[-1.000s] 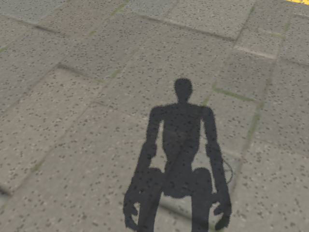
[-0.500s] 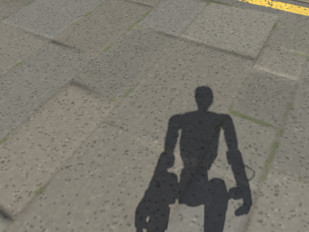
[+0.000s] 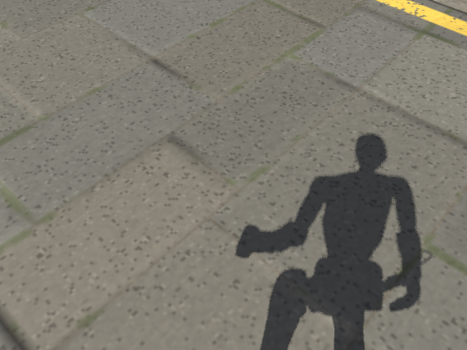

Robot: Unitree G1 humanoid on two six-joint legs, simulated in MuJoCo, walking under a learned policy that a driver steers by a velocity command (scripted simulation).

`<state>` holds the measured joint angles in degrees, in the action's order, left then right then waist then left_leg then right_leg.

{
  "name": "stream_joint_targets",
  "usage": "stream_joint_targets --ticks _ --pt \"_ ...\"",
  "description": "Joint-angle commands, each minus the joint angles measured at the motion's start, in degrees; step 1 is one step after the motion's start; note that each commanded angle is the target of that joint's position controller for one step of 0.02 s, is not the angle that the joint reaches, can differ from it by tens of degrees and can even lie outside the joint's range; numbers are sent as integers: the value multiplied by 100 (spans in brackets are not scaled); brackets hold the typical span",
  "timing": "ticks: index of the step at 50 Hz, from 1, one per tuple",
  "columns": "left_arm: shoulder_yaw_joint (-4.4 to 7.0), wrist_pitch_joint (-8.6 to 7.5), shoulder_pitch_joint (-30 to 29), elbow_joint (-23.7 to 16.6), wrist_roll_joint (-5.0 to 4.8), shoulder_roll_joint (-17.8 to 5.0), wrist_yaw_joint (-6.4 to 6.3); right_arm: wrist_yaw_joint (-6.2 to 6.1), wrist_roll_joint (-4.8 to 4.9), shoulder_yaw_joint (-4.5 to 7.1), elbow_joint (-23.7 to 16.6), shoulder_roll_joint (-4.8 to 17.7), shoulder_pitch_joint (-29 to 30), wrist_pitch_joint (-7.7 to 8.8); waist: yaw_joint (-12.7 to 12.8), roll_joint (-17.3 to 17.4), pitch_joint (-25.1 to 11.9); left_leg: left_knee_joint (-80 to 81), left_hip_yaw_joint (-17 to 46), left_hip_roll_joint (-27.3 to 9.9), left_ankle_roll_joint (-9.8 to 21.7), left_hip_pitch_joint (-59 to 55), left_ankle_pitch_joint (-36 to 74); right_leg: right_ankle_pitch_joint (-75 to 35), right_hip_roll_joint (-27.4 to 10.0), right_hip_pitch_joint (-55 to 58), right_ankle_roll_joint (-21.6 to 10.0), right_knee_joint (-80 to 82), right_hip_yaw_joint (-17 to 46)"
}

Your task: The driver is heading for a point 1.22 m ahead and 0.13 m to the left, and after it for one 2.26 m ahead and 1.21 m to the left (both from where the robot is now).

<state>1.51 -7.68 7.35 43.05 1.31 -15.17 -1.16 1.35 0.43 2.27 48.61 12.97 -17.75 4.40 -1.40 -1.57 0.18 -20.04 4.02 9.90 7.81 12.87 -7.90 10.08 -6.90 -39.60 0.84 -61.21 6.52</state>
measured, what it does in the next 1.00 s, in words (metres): walks ahead, turning left: right foot, then left foot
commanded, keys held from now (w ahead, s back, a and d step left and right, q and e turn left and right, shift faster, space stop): w+q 0.46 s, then w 0.54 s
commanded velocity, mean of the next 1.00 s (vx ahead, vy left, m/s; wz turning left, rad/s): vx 0.50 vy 0.00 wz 0.39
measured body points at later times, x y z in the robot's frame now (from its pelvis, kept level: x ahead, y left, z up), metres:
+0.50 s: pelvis +0.26 -0.05 +0.00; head +0.28 -0.05 +0.45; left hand +0.23 +0.24 -0.11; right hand +0.49 -0.25 -0.10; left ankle +0.28 +0.13 -0.65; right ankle +0.27 -0.15 -0.74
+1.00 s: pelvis +0.48 +0.10 +0.01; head +0.49 +0.13 +0.46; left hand +0.50 +0.41 -0.11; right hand +0.65 -0.12 -0.10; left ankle +0.45 +0.18 -0.74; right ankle +0.61 -0.04 -0.66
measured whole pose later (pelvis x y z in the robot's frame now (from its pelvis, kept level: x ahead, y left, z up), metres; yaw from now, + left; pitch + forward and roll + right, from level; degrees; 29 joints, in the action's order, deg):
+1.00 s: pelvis +0.48 +0.10 +0.01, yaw +23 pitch +2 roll +1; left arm 3.0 -4.2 11.1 45.0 -0.4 -17.3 0.1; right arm 1.8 0.1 3.2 44.0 14.5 -19.2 4.8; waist -1.5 -3.0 0.0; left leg -18.0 -2.2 3.2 4.1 10.4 -9.6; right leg 11.5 -7.8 -37.4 0.6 -60.6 2.0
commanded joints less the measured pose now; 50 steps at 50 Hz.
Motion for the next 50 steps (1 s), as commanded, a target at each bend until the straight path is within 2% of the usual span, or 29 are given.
stream_joint_targets --ticks 1,3,7,9,11,12,13,14,15,16,17,18,20,23,27,31,34,35,36,37,38,39,40,41,42,43,44,46,50 --pt "69 66 -62 -395 44 -263 -91 -147 54 224 -496 912 136 78 89 359 64 776 1094 -1173 770 1001 856 -1052 279 721 192 1343 -413" --pt "33 62 -531 -558 -41 -191 -80 -174 110 245 -476 946 -131 32 -150 515 -6 620 1226 -1149 612 691 460 -1390 488 827 209 2282 -393" --pt "99 -32 -985 -804 -159 -452 36 -191 144 253 -479 933 -383 -42 -326 655 -131 125 1934 -1451 539 -197 25 -1161 666 898 159 3148 -178" --pt "168 -115 -917 -839 -171 -607 106 -222 114 261 -530 954 -334 -90 -207 779 -168 -228 2286 -1589 485 -498 138 -687 741 1188 11 3424 -139" --pt "286 -180 -116 -656 -151 -785 94 -229 79 217 -643 832 -118 -125 243 906 -469 -898 2267 -1351 286 -377 580 -558 699 2398 -293 3830 -235" --pt "378 -198 753 -552 -65 -1061 48 -194 22 105 -767 536 29 -88 660 584 -1144 -2222 1834 -1069 63 254 429 -498 -79 3861 -690 3675 385" --pt "525 -117 1594 -421 31 -1552 7 -166 130 -1 -888 225 -635 -8 600 -979 -2038 -4012 864 -253 -395 2203 -1170 227 -1415 6098 -1666 3787 2527" --pt "489 -52 1663 -367 -92 -1214 34 -164 205 36 -916 614 -761 26 577 -1558 -1983 -5093 744 -566 -484 3269 -2488 1457 -1959 6223 -1857 4230 3952" --pt "377 -13 1383 -476 -123 -757 20 -161 222 157 -900 1078 -344 -13 670 -785 -1129 -5562 786 -858 -534 3603 -2025 1774 -1733 5500 -1582 4359 3295" --pt "328 40 1111 -524 -115 -640 18 -172 148 175 -979 1072 18 -68 609 -249 -585 -5645 555 -1063 -591 3518 -1531 1210 -1455 4769 -1338 4431 2434" --pt "288 67 882 -492 -109 -551 39 -158 79 182 -1062 965 218 -83 483 -67 -170 -5391 501 -1202 -623 3389 -1197 580 -1154 4107 -1234 4627 1830" --pt "250 65 739 -467 -77 -465 59 -139 73 205 -1095 867 237 -112 329 -172 -7 -5197 449 -1364 -626 3160 -1008 180 -919 3674 -1119 4787 1321" --pt "266 36 677 -378 -95 -461 122 -103 123 169 -1122 608 117 -185 210 -391 62 -5047 222 -1470 -665 2869 -812 -357 -677 3218 -1109 5053 610" --pt "351 -5 764 -206 -96 -662 151 -104 80 161 -1303 533 368 -235 194 -296 91 -4571 232 -1566 -766 3086 -357 -1242 -712 3242 -1240 5193 6" --pt "370 47 996 43 -125 -791 153 -35 56 86 -1411 378 887 -147 341 -193 88 -3107 124 -1504 -712 2899 575 -1631 -614 3444 -1194 5200 -538" --pt "382 140 1330 276 -256 -983 151 104 76 21 -1659 311 1730 -53 605 -207 329 -1950 -347 -1420 -619 2537 841 -1327 -692 3630 -1130 5181 -718" --pt "399 242 1494 446 -318 -1100 156 166 97 52 -1842 446 1992 -20 558 -338 404 -1484 -491 -1301 -407 2397 145 -1729 -946 4125 -1055 4949 -648" --pt "406 277 1465 477 -334 -1158 145 171 82 88 -1846 529 1886 -8 430 -413 320 -1319 -583 -1188 -299 2101 -86 -2335 -970 4227 -1003 4712 -689" --pt "412 311 1398 503 -346 -1226 129 157 54 165 -1758 667 1502 2 145 -471 58 -1072 -731 -996 -174 1424 -85 -3295 -894 4241 -908 4203 -835" --pt "379 341 1388 527 -342 -1177 109 118 30 307 -1490 908 656 -1 -294 -388 -455 -811 -888 -775 -6 188 197 -4018 -656 4002 -767 3223 -1098" --pt "293 317 1359 431 -254 -1012 77 33 -3 466 -1245 1296 -354 -30 -723 -139 -1138 -1028 -198 -1329 248 -1563 483 -3114 -414 2879 -527 1774 -1269" --pt "34 198 1898 183 -122 -263 143 -23 -83 585 -1168 2001 -824 -41 -434 1406 -1937 -753 2664 -3020 1208 -3749 26 754 520 364 -137 -580 -1233" --pt "104 35 1785 314 -225 -600 181 -24 -28 478 -1141 1581 -1047 -32 -613 1244 -2532 12 3956 -3352 1412 -3807 -216 2332 665 -239 -186 -1447 -161" --pt "223 -2 1229 117 -405 -940 199 2 -27 369 -1103 1315 -688 -6 -534 977 -1550 65 2937 -3078 1074 -3099 30 1939 359 -711 -242 -1633 -173" --pt "202 3 910 33 -374 -870 169 19 12 306 -1129 1110 -245 1 -334 717 -977 133 2081 -2789 857 -2208 487 1393 109 -606 -256 -1313 -323" --pt "214 44 799 49 -252 -809 135 48 8 243 -1153 894 132 10 -128 505 -607 295 1542 -2514 721 -1451 850 1035 -44 -360 -207 -977 -373" --pt "239 125 936 74 -206 -764 134 71 -27 203 -1170 748 345 38 99 631 -457 508 1187 -2317 639 -895 1015 760 -180 42 -182 -729 -321" --pt "213 273 1173 148 -206 -531 146 81 -27 224 -1092 748 427 120 301 690 -391 881 879 -2203 703 -366 1099 454 -197 451 -101 -525 -366" --pt "198 357 560 -76 -137 -429 104 -20 -35 269 -803 899 155 177 237 518 1 1176 442 -2164 722 -275 1361 -413 -213 -36 55 430 -355"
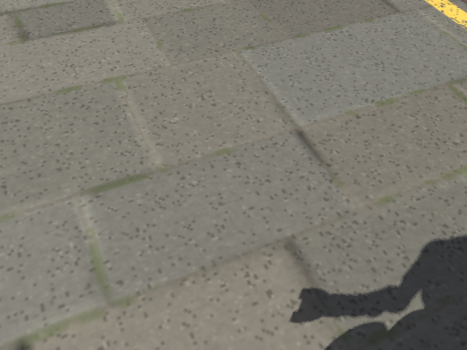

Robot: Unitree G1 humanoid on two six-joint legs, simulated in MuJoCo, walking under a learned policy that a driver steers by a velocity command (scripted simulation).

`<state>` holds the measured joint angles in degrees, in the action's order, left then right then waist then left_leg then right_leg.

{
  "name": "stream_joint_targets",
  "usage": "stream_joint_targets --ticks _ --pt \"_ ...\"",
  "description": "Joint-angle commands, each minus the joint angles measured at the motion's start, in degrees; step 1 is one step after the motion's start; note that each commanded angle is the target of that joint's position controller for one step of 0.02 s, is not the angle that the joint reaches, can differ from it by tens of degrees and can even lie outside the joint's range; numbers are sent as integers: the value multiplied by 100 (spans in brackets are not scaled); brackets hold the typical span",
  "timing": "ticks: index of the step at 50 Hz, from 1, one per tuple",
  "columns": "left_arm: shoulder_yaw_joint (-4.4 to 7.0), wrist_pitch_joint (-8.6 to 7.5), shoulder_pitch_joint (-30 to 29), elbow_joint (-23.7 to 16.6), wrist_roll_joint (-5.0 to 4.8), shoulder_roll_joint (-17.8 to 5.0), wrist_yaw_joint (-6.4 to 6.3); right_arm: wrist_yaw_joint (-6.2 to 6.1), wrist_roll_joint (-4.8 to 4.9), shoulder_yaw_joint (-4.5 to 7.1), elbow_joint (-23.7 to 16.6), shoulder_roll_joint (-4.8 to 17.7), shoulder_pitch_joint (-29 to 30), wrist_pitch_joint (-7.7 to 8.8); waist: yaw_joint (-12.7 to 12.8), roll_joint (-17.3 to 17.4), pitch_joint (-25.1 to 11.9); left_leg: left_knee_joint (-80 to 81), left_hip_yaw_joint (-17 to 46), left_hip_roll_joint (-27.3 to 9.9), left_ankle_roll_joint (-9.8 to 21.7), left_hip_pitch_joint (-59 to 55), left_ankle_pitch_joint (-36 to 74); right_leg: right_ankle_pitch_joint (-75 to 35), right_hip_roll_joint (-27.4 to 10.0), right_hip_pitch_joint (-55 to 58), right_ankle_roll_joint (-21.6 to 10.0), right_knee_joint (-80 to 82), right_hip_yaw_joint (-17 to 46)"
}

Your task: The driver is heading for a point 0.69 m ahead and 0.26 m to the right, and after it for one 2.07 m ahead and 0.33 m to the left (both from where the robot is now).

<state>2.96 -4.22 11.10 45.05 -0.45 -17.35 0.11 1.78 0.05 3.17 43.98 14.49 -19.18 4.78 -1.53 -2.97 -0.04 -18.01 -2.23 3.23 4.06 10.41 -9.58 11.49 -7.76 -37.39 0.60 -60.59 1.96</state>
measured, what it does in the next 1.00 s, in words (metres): walks ahead, turning right: right foot, then left foot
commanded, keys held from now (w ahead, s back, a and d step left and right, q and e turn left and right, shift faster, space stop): w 0.02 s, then w+e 0.90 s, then q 0.08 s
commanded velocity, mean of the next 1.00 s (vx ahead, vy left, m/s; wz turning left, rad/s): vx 0.49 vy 0.00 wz -0.41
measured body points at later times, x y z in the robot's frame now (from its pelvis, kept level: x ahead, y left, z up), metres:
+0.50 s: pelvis +0.27 -0.09 -0.01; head +0.30 -0.11 +0.44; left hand +0.42 +0.16 -0.11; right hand +0.36 -0.38 -0.12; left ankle +0.29 +0.08 -0.66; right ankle +0.29 -0.16 -0.75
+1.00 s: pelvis +0.54 -0.11 -0.01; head +0.56 -0.11 +0.44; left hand +0.78 +0.07 -0.12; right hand +0.51 -0.41 -0.10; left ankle +0.61 -0.03 -0.75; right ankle +0.45 -0.23 -0.66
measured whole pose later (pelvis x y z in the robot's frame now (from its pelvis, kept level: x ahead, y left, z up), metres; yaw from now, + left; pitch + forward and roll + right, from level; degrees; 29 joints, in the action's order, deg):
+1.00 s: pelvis +0.54 -0.11 -0.01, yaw -29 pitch +1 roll +1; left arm 3.8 -1.4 15.8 39.0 -0.9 -17.7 -0.5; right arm 0.8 -0.8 3.4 43.1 14.8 -13.1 6.1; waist -1.1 -3.0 0.8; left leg -23.4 -2.0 1.9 1.7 14.5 -10.2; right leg 21.4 -0.6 -30.1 -0.3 -65.0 4.5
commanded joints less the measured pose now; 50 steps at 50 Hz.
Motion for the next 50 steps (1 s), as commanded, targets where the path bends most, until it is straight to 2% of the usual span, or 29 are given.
stream_joint_targets --ticks 1,5,8,11,13,14,15,16,17,18,19,20,21,22,25,28,32,35,37,39,40,41,42,43,44,45,46,48,50 --pt "37 -1 -3 -325 37 -169 -9 -92 12 179 -281 763 218 121 187 651 75 992 965 -1459 1035 -95 1461 -865 -107 -305 74 753 95" --pt "-27 -41 -622 -461 -47 -64 120 -156 -3 215 -96 955 24 99 -94 661 251 1076 500 -1505 815 -371 1074 -1750 91 -174 -46 1962 -44" --pt "-31 -39 -1032 -679 -90 -104 214 -172 27 246 114 1029 -187 76 -256 621 411 982 342 -1749 727 -910 983 -1580 194 -349 -199 2359 5" --pt "-18 -41 -1196 -873 -73 -157 322 -210 64 280 225 1074 -153 4 -242 625 450 645 183 -1942 558 -1465 1381 -989 283 -452 -422 2581 -64" --pt "36 -35 -948 -909 -43 -263 361 -245 71 311 208 1187 12 -62 -59 727 212 63 -40 -1905 394 -1579 2838 -471 538 138 -604 2640 -382" --pt "123 -22 -472 -826 -28 -392 351 -273 71 323 175 1250 120 -110 217 749 -127 -620 -233 -1778 272 -1522 3840 -422 791 881 -718 2730 -621" --pt "286 -9 388 -592 -30 -652 314 -313 48 290 132 1179 121 -162 604 592 -610 -1810 -506 -1486 97 -1174 4323 -570 1102 2079 -874 2897 -750" --pt "465 23 1317 -465 -37 -1191 225 -360 -70 185 -31 981 -1 -140 903 -164 -1251 -3722 -644 -1185 -166 213 2739 -905 200 3815 -1278 2933 693" --pt "505 -13 1318 -484 -72 -1600 253 -243 -162 -66 -205 218 -637 33 336 -1537 -1850 -5570 -28 48 -499 2699 -2073 341 -1020 5694 -2308 3723 3892" --pt "371 -33 1492 -537 -88 -1044 247 -151 6 31 -167 764 -137 224 733 -855 -2056 -6089 915 -167 -360 3321 -2178 913 -1065 5889 -2147 4284 4385" --pt "316 -48 1240 -571 -43 -853 220 -106 176 81 -352 963 391 326 751 -547 -1284 -6034 866 -402 -243 3662 -1673 544 -914 5307 -1904 4318 3605" --pt "292 -44 867 -673 -37 -789 202 -139 118 50 -415 897 642 374 573 100 -867 -5650 803 -650 -203 3490 -1211 -56 -712 4501 -1771 4323 2983" --pt "256 -30 550 -772 -4 -670 194 -181 -5 86 -432 909 756 369 375 319 -569 -5199 772 -810 -236 3172 -959 -717 -544 3755 -1714 4408 2543" --pt "213 -30 378 -864 61 -563 178 -190 -45 119 -457 917 685 309 177 183 -518 -4968 818 -921 -266 2775 -821 -1138 -396 3290 -1701 4536 2291" --pt "233 -54 364 -892 5 -600 111 -223 -102 111 -483 731 599 128 25 65 -340 -4329 673 -902 -510 2557 -598 -1688 -173 2656 -1779 4777 1800" --pt "284 -32 632 -802 -38 -753 -1 -249 -124 62 -655 585 1192 82 196 42 -118 -3250 604 -770 -710 2701 337 -1723 37 2453 -1637 4831 1470" --pt "297 49 927 -681 -88 -777 -81 -168 -54 8 -815 461 1976 154 503 -174 -38 -1744 565 -441 -732 2217 1410 -1069 271 2385 -1328 4671 1389" --pt "308 108 1139 -589 -117 -779 -96 -93 9 40 -943 575 2323 229 611 -222 1 -1261 660 -308 -669 2053 1334 -861 118 2711 -1287 4386 1799" --pt "314 156 1130 -581 -117 -758 -122 -54 24 96 -964 704 2309 285 544 -291 -12 -968 741 -254 -571 1876 974 -786 19 3015 -1227 4099 2146" --pt "328 200 972 -622 -102 -752 -135 -59 47 173 -883 830 1918 339 300 -484 -94 -752 678 -229 -399 1301 591 -1024 16 3095 -1120 3745 2362" --pt "286 207 859 -680 -92 -622 -126 -94 20 250 -759 944 1412 365 25 -462 -353 -509 618 -284 -237 506 671 -1304 253 2965 -972 3285 2249" --pt "177 181 742 -797 -34 -330 -96 -144 -75 338 -674 1191 625 383 -359 -148 -1038 -687 1201 -1007 112 -896 569 -1044 541 2392 -772 2036 1886" --pt "67 131 1401 -913 -129 0 -101 -180 -165 471 -540 1673 -150 313 -290 1291 -1914 -594 3311 -2303 993 -3089 -278 706 1360 437 -318 136 1022" --pt "74 100 1584 -930 -168 -295 -111 -131 -23 417 -458 1382 -239 257 -237 1998 -1875 -101 4707 -2798 1194 -3213 -1425 2268 1135 -594 -233 -851 912" --pt "193 128 1172 -881 -174 -741 -103 -148 19 303 -536 951 28 224 -328 1299 -1063 30 4071 -2593 954 -2488 -1854 1795 827 -902 -187 -1292 949" --pt "217 169 780 -943 -115 -780 -101 -162 -10 243 -581 801 308 173 -287 847 -535 117 3263 -2351 751 -1751 -1394 1351 631 -817 -152 -1322 710" --pt "229 179 558 -1019 -55 -708 -79 -160 -30 195 -547 687 530 145 -175 699 -147 297 2694 -2108 682 -1107 -833 1029 478 -698 -132 -1092 640" --pt "201 200 534 -1036 -46 -421 -52 -116 -114 116 -437 560 685 177 72 819 140 484 1924 -1709 678 -227 806 857 396 -95 -100 -683 575" --pt "136 210 646 -999 11 -174 -67 -58 -98 117 -269 630 713 229 264 853 25 408 1370 -1591 857 11 2888 925 484 265 14 -118 353"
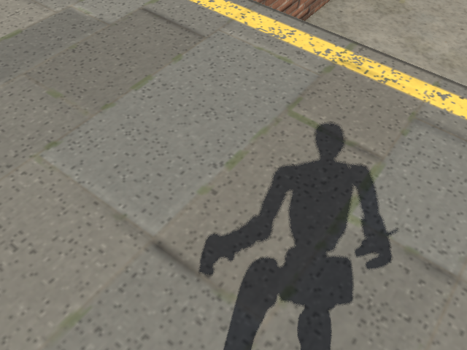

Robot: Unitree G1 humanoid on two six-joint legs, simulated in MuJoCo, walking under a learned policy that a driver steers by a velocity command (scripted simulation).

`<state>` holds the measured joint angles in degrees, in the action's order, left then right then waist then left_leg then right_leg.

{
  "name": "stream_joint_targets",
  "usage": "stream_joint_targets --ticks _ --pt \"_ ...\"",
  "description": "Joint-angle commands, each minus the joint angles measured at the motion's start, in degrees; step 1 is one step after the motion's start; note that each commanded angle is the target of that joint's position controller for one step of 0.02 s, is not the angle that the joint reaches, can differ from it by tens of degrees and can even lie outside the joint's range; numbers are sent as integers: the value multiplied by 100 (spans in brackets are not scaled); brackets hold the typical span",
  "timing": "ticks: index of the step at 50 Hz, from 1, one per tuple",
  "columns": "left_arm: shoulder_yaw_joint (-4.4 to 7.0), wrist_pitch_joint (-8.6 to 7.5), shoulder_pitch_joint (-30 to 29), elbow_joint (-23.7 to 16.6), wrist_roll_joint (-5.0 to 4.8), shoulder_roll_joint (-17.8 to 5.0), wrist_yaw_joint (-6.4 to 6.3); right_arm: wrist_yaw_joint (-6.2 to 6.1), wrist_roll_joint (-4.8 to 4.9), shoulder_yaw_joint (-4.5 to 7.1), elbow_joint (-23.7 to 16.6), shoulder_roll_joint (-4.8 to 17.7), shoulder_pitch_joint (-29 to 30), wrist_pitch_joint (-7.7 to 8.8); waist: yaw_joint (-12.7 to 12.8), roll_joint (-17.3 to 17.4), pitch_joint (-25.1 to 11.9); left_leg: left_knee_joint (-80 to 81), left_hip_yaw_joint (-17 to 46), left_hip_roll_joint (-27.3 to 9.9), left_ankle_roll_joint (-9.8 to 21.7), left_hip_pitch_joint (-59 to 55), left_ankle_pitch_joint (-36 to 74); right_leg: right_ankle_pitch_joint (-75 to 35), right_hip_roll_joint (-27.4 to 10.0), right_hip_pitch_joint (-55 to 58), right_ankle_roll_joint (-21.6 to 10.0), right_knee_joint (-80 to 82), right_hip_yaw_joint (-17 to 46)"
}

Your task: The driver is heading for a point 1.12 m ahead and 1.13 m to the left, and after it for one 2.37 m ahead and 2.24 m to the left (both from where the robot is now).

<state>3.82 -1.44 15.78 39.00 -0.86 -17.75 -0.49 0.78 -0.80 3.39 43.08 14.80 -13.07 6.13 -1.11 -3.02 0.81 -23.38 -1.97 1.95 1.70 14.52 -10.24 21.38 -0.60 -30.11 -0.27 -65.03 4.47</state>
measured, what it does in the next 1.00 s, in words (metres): walks ahead, turning left: right foot, then left foot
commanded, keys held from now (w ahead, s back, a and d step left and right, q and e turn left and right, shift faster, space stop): q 1.00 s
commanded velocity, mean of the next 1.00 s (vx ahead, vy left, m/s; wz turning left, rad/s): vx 0.09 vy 0.00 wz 0.40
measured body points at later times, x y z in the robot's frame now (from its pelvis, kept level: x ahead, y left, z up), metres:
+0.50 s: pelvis +0.12 -0.02 +0.00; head +0.15 -0.01 +0.45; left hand +0.23 +0.28 -0.09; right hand +0.28 -0.28 -0.12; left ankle +0.10 +0.11 -0.69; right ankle +0.20 -0.13 -0.74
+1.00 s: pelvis +0.12 +0.03 +0.00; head +0.14 +0.07 +0.45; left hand +0.13 +0.35 -0.11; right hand +0.39 -0.15 -0.08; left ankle +0.10 +0.11 -0.74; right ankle +0.22 -0.11 -0.70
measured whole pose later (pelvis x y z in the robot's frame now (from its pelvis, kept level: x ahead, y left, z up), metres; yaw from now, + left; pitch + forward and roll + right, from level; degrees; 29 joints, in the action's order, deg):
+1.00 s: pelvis +0.12 +0.03 +0.00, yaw +29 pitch +3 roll -3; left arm 5.1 0.3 5.7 42.4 -0.2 -16.9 -1.9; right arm -1.9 0.3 3.6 36.2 17.1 -11.0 -2.0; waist -0.8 -0.6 1.6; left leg -27.4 8.8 4.7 3.6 18.0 -11.2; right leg 19.5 1.5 -26.5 4.8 -46.5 5.5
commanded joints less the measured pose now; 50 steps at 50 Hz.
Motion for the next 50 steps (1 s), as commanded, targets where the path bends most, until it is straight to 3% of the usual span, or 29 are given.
stream_joint_targets --ticks 1,3,4,8,11,12,13,14,15,17,19,21,24,28,30,31,32,33,34,35,36,37,38,40,45,50 --pt "15 -81 104 -417 107 -62 -15 47 11 108 -117 694 165 92 277 849 -131 915 1153 -1433 1151 -381 3630 -238 -250 -381 159 747 -29" --pt "-66 -133 -149 -437 172 64 7 24 111 138 -45 856 252 15 220 854 -339 819 797 -1245 1097 -334 4128 -882 -224 46 208 1664 -221" --pt "-80 -156 -333 -447 156 70 27 1 151 159 14 939 169 -46 131 879 -423 783 702 -1156 1039 -328 4104 -1246 -140 277 227 2054 -296" --pt "-22 -183 -965 -602 100 -144 61 -69 236 202 224 1141 -250 -240 -81 930 -491 399 1017 -1215 902 -662 3304 -1710 117 598 185 3075 -229" --pt "102 -220 -671 -531 143 -367 19 -130 300 181 173 1069 -101 -325 214 905 -550 -231 1339 -1035 571 -474 2193 -2455 133 1560 -86 4203 -219" --pt "184 -228 -477 -542 220 -654 -43 -135 233 113 116 827 -195 -298 232 619 -826 -794 1213 -702 300 -81 1477 -3699 -428 2383 -327 4213 159" --pt "265 -157 -147 -624 342 -1036 -134 -112 75 -9 1 438 -461 -245 214 -435 -1372 -2114 830 -160 -49 1130 -861 -5996 -1742 3768 -925 3706 1092" --pt "252 -45 74 -564 292 -907 -113 -123 166 -50 44 438 -946 -270 271 -1352 -1970 -3336 556 69 -273 1887 -3233 -6169 -2647 4194 -1729 3768 2009" --pt "188 10 46 -572 220 -633 -85 -139 238 104 118 928 -863 -377 352 -764 -1806 -4114 705 -149 -406 2084 -3059 -4980 -2411 3774 -1746 4039 1933" --pt "101 34 -605 -594 138 -379 -80 -235 225 194 104 956 -577 -645 142 -406 -1018 -4498 607 -401 -580 2309 -2315 -3296 -1881 2832 -1387 4441 1179" --pt "117 36 -1082 -553 201 -431 -69 -307 177 204 48 802 -605 -875 -78 -515 -608 -4426 454 -453 -709 1746 -1727 -2610 -1592 1730 -1279 4837 571" --pt "135 15 -1227 -485 244 -419 -87 -312 162 193 -78 650 -554 -943 -127 -591 -513 -4052 301 -454 -712 1454 -1394 -2404 -1489 1403 -1281 4979 131" --pt "177 16 -1250 -366 192 -490 -141 -217 132 136 -334 525 -182 -939 -15 -570 -607 -3068 231 -575 -584 1120 -1039 -2441 -1576 1509 -1294 4928 -188" --pt "264 79 -1137 -190 82 -744 -138 -53 143 186 -551 712 -33 -944 45 -608 -721 -2121 4 -518 -326 637 -913 -2315 -1832 1790 -1198 4698 -238" --pt "276 122 -1209 -107 -28 -765 -141 -1 129 233 -489 722 -294 -943 -145 -500 -697 -1134 -219 -324 -75 42 -334 -1849 -1712 1649 -869 4279 -462" --pt "248 147 -1000 11 -40 -609 -138 -21 94 293 -430 834 -457 -938 -154 -234 -628 -666 -111 -219 105 -372 7 -1302 -1496 1350 -523 3808 -707" --pt "185 179 -745 65 81 -323 -107 -104 78 425 -490 1323 -531 -920 -18 1064 -412 154 1256 -1063 507 -852 1225 -232 -893 454 64 2427 -1340" --pt "128 175 -1023 -276 248 -221 -121 -153 3 504 -739 1919 -378 -887 13 2384 -189 439 3129 -2351 1560 -1011 2392 1648 0 -1053 488 1003 -1251" --pt "203 153 -1529 -352 208 -450 -173 -104 -182 458 -765 1724 -517 -751 -394 1698 -528 634 3258 -2363 1884 -689 1791 1706 19 -1069 386 109 -310" --pt "249 172 -1488 -316 96 -533 -197 -92 -163 403 -772 1583 -271 -639 -190 1368 -438 634 2796 -2055 1596 -601 1311 1177 -72 -1084 258 -125 -102" --pt "287 206 -1261 -157 103 -543 -245 -118 -20 371 -825 1412 122 -599 23 1054 -387 562 2426 -1754 1243 -571 944 638 -152 -1097 226 -73 -39" --pt "318 237 -1160 -64 153 -603 -287 -150 97 297 -882 1206 352 -604 94 1063 -392 518 2244 -1621 1069 -531 988 323 -176 -1037 258 -25 -15" --pt "328 235 -1077 -32 175 -588 -287 -191 119 249 -917 1113 433 -618 160 1109 -456 483 2092 -1474 1023 -414 1257 79 -113 -810 307 -139 -43" --pt "313 191 -964 -10 128 -481 -252 -245 84 219 -955 1045 341 -647 179 1018 -641 420 1985 -1327 1032 -544 1513 -219 12 -652 374 -104 -50" --pt "225 132 -1249 -95 91 -324 -201 -327 119 292 -984 1200 126 -710 -6 1060 -613 307 2322 -1254 1073 -936 1183 -345 112 -562 527 1294 79" --pt "221 49 -1264 -101 42 -378 -104 -273 111 346 -1088 1289 225 -785 -55 1165 -535 237 2857 -1178 1174 -562 1020 -52 266 157 497 2167 136"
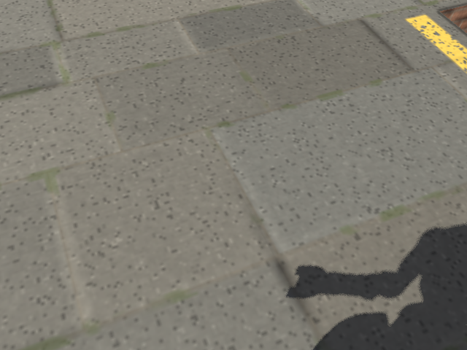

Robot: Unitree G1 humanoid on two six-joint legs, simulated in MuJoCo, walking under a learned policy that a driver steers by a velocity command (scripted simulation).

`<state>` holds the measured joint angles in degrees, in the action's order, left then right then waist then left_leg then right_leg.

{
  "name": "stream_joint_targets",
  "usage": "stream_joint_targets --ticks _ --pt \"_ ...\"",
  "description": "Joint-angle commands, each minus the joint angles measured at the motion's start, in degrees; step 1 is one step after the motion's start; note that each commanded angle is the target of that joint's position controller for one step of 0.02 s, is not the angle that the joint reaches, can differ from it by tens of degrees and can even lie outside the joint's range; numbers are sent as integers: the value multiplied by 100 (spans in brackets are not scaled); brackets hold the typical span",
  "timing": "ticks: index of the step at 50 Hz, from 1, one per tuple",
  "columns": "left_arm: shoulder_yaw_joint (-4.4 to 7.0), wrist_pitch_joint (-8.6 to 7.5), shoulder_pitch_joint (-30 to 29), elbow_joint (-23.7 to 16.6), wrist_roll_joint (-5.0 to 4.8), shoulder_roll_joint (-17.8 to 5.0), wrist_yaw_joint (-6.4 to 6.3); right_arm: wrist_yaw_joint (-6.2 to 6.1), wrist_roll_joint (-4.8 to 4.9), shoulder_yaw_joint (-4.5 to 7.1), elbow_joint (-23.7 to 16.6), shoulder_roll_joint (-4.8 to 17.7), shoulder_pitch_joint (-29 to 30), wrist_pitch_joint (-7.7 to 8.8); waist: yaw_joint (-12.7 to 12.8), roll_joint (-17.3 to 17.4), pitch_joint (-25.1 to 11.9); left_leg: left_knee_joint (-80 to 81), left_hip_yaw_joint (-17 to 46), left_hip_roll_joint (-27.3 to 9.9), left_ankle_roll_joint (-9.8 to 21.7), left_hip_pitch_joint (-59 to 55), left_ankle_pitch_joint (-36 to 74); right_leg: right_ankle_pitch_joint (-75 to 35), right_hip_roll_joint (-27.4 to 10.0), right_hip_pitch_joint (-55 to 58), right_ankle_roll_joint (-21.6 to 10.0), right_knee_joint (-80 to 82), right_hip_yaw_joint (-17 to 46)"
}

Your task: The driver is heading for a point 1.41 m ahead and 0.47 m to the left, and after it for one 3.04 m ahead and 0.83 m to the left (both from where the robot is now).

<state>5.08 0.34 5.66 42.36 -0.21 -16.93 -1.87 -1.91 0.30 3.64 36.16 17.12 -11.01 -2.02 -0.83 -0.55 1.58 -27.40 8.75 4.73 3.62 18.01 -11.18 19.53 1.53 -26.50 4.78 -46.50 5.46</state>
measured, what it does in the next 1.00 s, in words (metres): steps on the spot, turning left: right foot, then left foot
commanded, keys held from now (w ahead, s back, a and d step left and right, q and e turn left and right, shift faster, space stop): q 0.56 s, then w+q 0.22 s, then w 0.22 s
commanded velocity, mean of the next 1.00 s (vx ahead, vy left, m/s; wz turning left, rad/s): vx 0.12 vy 0.00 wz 0.55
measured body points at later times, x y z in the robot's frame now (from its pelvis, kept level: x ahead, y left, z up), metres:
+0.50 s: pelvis -0.01 -0.02 +0.00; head +0.04 -0.01 +0.45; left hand +0.05 +0.29 -0.10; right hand +0.23 -0.24 -0.10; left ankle -0.04 +0.12 -0.70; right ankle +0.02 -0.15 -0.74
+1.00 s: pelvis +0.08 +0.06 +0.00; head +0.09 +0.08 +0.45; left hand +0.11 +0.38 -0.09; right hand +0.28 -0.16 -0.09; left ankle -0.05 +0.11 -0.74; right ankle +0.26 -0.01 -0.71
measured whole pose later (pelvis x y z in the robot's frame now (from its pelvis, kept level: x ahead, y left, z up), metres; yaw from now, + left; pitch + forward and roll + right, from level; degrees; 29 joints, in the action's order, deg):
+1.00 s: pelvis +0.08 +0.06 +0.00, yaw +32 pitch +2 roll -1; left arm 3.8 -4.7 5.4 42.4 -0.8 -17.9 2.2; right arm -0.5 0.9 2.9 39.0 16.9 -21.4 2.3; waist -3.6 -1.7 -0.2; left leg -19.2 8.7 3.3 2.8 3.7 -16.9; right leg 5.1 -1.2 -28.2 2.0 -32.2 2.1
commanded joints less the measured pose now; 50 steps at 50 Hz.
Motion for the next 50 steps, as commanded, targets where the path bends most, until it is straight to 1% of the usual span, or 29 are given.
stream_joint_targets --ticks 1,5,6,7,8,9,10,11,12,13,15,17,18,21,24,26,27,28,29,30,31,32,33,34,36,38,42,46,50 --pt "98 -154 -231 -436 -33 -474 55 11 9 327 -418 1059 54 18 -83 929 -634 597 1899 -1437 984 -919 1236 181 82 -82 -31 467 49" --pt "117 -251 1 -404 -65 -510 154 35 90 343 -495 1039 252 -41 47 967 -754 326 2249 -1267 861 -1033 1806 -20 161 562 -185 1526 22" --pt "133 -270 179 -346 -57 -513 174 22 138 337 -525 1015 361 -63 188 929 -770 199 2200 -1119 717 -908 1714 -518 154 973 -256 2186 -60" --pt "177 -275 362 -280 -26 -618 173 -1 166 315 -558 929 384 -76 257 813 -812 8 2059 -905 482 -552 1185 -1206 -103 1583 -369 2685 -3" --pt "249 -239 453 -315 65 -956 140 4 112 245 -569 661 151 -75 125 -25 -970 -867 1493 -457 155 179 -364 -1690 -1129 2319 -766 2785 818" --pt "304 -171 302 -330 202 -1354 126 21 137 255 -674 634 -85 -24 -156 -1503 -649 -1891 297 519 -207 1418 -2417 -2962 -2181 2405 -1704 2905 2093" --pt "253 -195 179 -447 246 -1067 112 29 18 414 -591 1147 -116 38 -33 -1227 -582 -3297 176 85 -509 1618 -2580 -3051 -2663 2030 -2210 2942 2356" --pt "152 -197 -116 -552 192 -745 70 48 57 506 -455 1339 -182 25 -124 -805 -492 -3817 155 -79 -612 1568 -2161 -2820 -2310 1866 -2029 2863 1752" --pt "106 -178 -340 -591 125 -590 44 38 68 508 -318 1217 -267 -37 -190 -613 -366 -4054 74 -122 -716 1586 -1806 -2494 -1862 1803 -1724 2792 1183" --pt "73 -168 -368 -607 48 -524 19 28 50 478 -280 1067 -294 -95 -129 -608 -307 -4311 28 -125 -804 1747 -1503 -2442 -1674 1884 -1607 2758 884" --pt "52 -115 -206 -568 58 -569 -23 67 107 388 -366 790 -163 -128 -8 -673 -225 -4253 -277 -197 -919 1793 -1225 -2753 -1479 1907 -1639 2801 379" --pt "80 -54 71 -514 102 -660 -58 82 144 322 -539 660 174 -107 220 -824 -280 -3689 -472 -352 -1001 1963 -1107 -2851 -1535 2349 -1735 2811 233" --pt "102 -29 173 -492 108 -727 -65 93 130 299 -605 630 282 -101 303 -868 -342 -3415 -518 -444 -1030 1950 -1125 -2908 -1623 2532 -1782 2800 217" --pt "178 17 130 -491 71 -958 -17 163 72 216 -715 517 357 -94 351 -931 -476 -2540 -767 -663 -987 1367 -1197 -3015 -1771 2478 -1801 2771 -45" --pt "224 26 70 -475 -3 -1098 66 221 86 228 -739 589 255 -116 311 -1021 -497 -1787 -1068 -640 -839 717 -1122 -3083 -1854 2227 -1738 2692 -276" --pt "238 3 70 -435 -97 -1143 101 262 100 263 -745 630 139 -151 221 -1020 -488 -1132 -1158 -598 -661 400 -889 -2972 -1932 2222 -1614 2486 -330" --pt "236 -8 -1 -423 -161 -1139 108 283 99 283 -700 619 -30 -162 77 -961 -502 -546 -1251 -532 -515 57 -479 -2852 -1898 2124 -1465 2255 -449" --pt "209 -27 53 -371 -210 -1027 114 273 88 330 -613 666 -269 -162 -50 -819 -551 95 -1282 -402 -327 -500 54 -2520 -1764 1868 -1209 1858 -655" --pt "150 -47 433 -231 -132 -777 142 216 94 429 -527 898 -597 -150 -89 -153 -744 454 -831 -536 -86 -1464 758 -1411 -1471 1151 -797 1079 -1073" --pt "-46 -57 324 -498 233 -239 176 111 109 582 -589 1602 -935 -101 -17 1762 -844 491 1417 -2094 621 -2554 2011 1639 -689 -711 -226 -892 -1524" --pt "18 -124 -203 -728 132 -488 145 207 -41 535 -621 1589 -1164 96 -415 1608 -1054 963 2715 -2662 1656 -2153 425 1975 -211 -1528 -216 -1847 -487" --pt "103 -170 -409 -770 -39 -768 164 263 -39 441 -562 1288 -1065 250 -417 1112 -719 1286 2452 -2431 1524 -2021 -1100 1478 -416 -1794 -346 -2074 -199" --pt "158 -221 -449 -759 -95 -892 198 254 34 369 -496 1072 -876 326 -294 972 -350 1460 2181 -2175 1230 -1756 -2190 892 -547 -1887 -490 -1870 -160" --pt "188 -256 -396 -646 -61 -914 195 216 72 311 -520 967 -671 340 -198 850 -136 1560 1986 -1991 1037 -1581 -2378 457 -623 -1857 -506 -1658 -163" --pt "183 -352 -317 -584 16 -842 229 136 15 232 -564 894 -509 354 -65 955 -47 1737 1678 -1690 928 -1324 -1948 -305 -547 -1527 -427 -1291 -205" --pt "162 -451 -258 -479 24 -741 258 87 -35 219 -528 881 -599 424 -50 804 -120 1761 1442 -1566 903 -1391 -1311 -846 -436 -1394 -363 -811 -252" --pt "57 -521 -420 -408 11 -541 296 55 8 216 -333 911 -777 497 -159 897 -56 1735 993 -1407 808 -1259 -717 -1473 -316 -969 -175 498 -306" --pt "-30 -584 -783 -520 -52 -498 372 95 59 231 -98 1018 -1026 508 -376 821 144 1654 1003 -1522 853 -1064 -641 -1626 -302 -622 -161 1231 -319" --pt "-55 -677 -865 -621 -90 -604 436 146 81 218 74 1004 -1155 493 -413 794 279 1476 1207 -1699 881 -1190 -470 -1297 -299 -380 -392 1604 -368"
